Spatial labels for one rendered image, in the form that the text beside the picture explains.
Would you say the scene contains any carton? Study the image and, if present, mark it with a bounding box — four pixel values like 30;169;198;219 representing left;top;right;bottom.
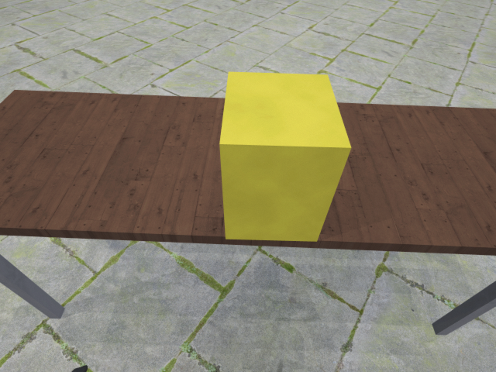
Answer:
219;72;351;242

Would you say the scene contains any table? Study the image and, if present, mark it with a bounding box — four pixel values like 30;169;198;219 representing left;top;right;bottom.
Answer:
0;90;496;335

